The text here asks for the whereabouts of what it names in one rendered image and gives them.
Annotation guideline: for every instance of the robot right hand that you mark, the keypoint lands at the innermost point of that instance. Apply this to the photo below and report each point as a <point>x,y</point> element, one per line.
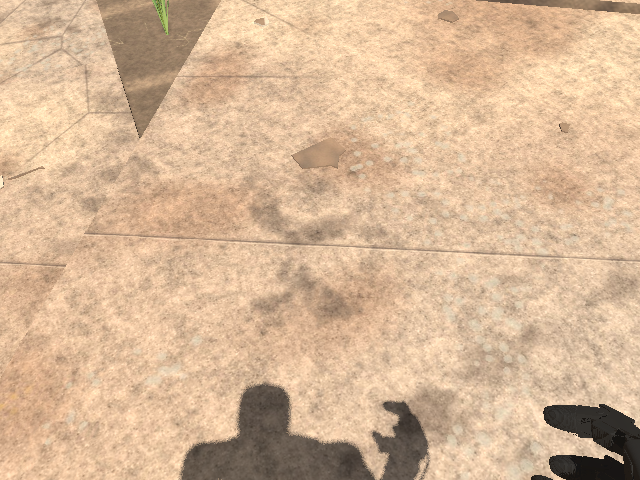
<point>609,428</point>

